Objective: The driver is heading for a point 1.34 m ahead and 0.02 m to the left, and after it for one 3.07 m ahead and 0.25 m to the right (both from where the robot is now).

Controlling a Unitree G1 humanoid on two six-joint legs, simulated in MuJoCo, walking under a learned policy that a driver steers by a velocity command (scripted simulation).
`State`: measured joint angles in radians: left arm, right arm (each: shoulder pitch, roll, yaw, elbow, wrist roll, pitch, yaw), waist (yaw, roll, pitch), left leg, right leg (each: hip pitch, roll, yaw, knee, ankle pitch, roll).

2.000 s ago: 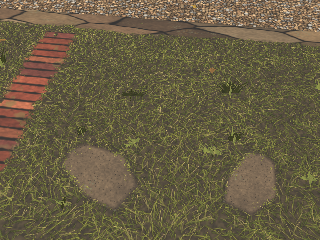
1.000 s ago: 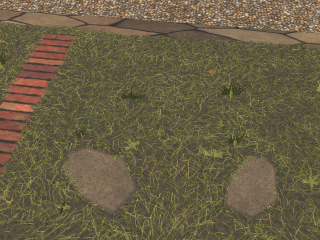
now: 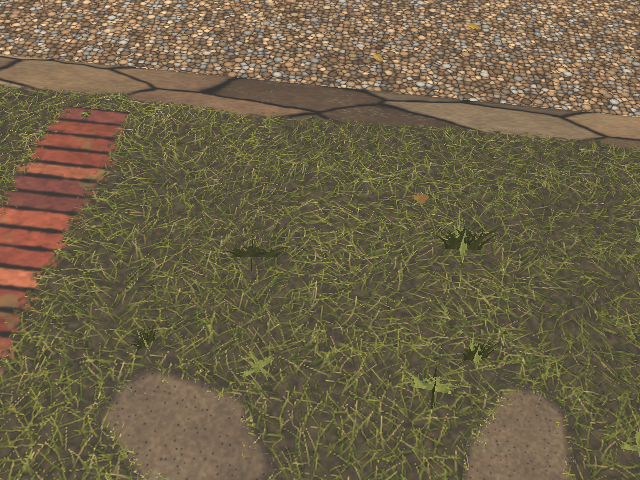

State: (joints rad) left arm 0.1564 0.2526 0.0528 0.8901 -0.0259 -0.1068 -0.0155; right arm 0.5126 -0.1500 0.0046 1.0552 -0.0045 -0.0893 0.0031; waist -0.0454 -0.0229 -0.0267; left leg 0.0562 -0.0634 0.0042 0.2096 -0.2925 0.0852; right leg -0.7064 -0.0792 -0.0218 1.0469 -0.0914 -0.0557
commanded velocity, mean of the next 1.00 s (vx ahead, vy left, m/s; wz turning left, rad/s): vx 0.48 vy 0.00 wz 0.00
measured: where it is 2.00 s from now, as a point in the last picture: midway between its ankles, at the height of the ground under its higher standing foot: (277, 400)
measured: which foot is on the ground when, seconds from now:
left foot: down 0.00-0.22, up 0.24-0.74, down 0.76-1.00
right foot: up 0.00-0.20, down 0.22-0.76, up 0.78-1.00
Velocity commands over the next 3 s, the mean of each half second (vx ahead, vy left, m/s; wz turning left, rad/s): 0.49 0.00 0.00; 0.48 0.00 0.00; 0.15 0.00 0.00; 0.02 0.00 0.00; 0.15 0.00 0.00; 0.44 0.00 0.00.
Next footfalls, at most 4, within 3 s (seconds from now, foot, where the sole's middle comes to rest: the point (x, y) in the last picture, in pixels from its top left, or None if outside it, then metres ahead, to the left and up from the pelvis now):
0.22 right None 0.32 -0.10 -0.78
0.76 left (234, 455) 0.59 0.15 -0.78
1.24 right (329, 366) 0.79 -0.06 -0.78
1.52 left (222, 402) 0.71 0.19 -0.78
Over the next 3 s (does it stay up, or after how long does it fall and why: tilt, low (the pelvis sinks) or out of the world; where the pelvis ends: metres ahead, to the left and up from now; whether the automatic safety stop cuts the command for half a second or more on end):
stays up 1.03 0.07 -0.03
